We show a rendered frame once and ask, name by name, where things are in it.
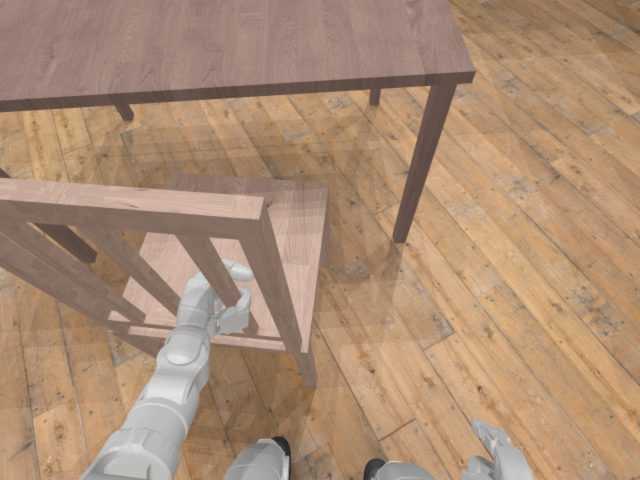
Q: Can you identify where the robot left forearm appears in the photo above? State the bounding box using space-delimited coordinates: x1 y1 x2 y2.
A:
79 325 210 480

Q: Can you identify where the robot right foot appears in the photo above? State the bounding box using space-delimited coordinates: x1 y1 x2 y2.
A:
363 459 386 480

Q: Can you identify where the chair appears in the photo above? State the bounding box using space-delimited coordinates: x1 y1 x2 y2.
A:
0 172 330 388

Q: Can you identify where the left robot thigh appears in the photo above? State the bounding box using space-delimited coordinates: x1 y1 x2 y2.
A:
222 443 289 480

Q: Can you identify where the robot right hand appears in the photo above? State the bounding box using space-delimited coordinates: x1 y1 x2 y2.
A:
461 419 534 480

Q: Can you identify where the robot left hand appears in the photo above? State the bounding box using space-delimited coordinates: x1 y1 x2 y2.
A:
175 256 254 338

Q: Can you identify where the table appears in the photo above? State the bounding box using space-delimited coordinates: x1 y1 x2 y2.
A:
0 0 476 263

